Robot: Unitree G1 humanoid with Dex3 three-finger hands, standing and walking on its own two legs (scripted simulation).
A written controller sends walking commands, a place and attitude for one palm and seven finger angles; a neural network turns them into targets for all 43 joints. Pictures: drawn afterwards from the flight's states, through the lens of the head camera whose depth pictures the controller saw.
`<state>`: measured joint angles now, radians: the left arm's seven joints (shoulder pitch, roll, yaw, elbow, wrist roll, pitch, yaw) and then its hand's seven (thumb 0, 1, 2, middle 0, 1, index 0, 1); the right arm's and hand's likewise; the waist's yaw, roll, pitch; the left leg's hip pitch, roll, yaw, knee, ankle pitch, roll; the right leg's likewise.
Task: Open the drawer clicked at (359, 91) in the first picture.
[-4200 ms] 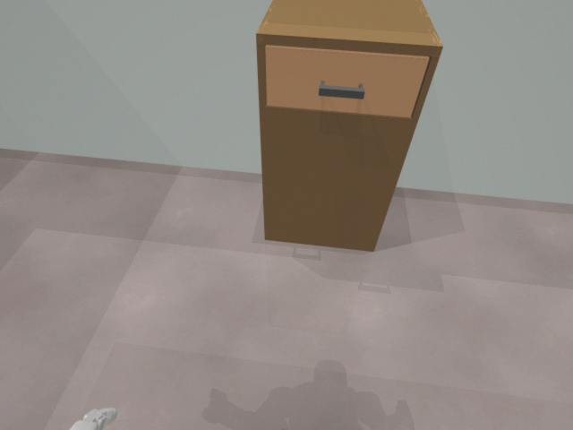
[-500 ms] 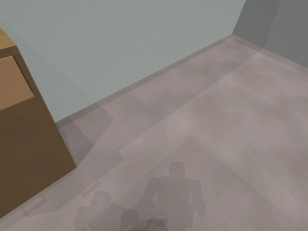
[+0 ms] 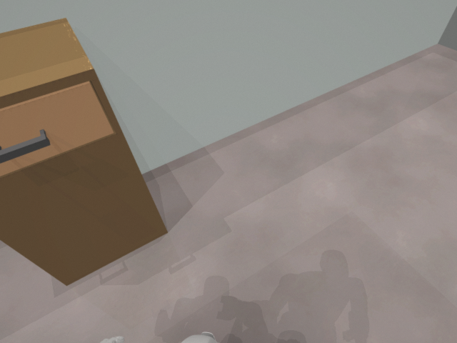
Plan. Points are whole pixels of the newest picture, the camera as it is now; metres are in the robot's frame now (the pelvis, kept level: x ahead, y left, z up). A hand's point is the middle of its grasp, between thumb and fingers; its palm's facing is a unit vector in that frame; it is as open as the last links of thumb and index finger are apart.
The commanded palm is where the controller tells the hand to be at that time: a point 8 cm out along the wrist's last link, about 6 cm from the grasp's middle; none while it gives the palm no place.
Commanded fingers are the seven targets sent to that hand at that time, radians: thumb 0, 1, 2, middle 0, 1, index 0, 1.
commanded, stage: turn to face it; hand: left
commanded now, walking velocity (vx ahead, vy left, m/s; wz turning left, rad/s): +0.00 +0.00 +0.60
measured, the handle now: (21, 144) +0.59 +0.57 +0.00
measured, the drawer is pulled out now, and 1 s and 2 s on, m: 0.00 0.00 0.00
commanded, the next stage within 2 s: take the last steps up to it in 0.92 s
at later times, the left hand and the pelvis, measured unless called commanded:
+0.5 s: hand out of the picture -0.08 +0.25 -0.19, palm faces +0.36 -0.90 -0.26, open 7.3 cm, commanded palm none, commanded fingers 0.00 0.90 0.90 -0.20 -0.30 -0.20 -0.30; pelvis -0.02 +0.04 -0.01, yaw +18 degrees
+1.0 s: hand out of the picture -0.02 +0.22 -0.15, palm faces +0.45 -0.85 -0.27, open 7.4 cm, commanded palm none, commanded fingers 0.00 0.90 0.90 -0.20 -0.30 -0.20 -0.30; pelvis -0.02 +0.01 +0.00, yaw +28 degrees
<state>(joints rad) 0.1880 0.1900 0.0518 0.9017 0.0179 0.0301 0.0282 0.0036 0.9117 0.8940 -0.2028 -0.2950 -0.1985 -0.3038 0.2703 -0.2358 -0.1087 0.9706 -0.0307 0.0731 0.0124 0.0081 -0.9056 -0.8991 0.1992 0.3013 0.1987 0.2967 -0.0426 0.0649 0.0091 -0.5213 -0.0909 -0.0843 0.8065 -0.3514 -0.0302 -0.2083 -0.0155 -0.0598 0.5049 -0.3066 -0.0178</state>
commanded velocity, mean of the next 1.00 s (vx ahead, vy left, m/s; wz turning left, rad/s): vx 0.00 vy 0.00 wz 0.40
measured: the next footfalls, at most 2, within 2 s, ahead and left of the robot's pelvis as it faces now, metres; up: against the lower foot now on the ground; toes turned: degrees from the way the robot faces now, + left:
left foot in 0.40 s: +0.00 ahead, +0.14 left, +0.00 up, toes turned +23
right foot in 0.94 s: +0.06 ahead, -0.06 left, +0.00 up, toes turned +23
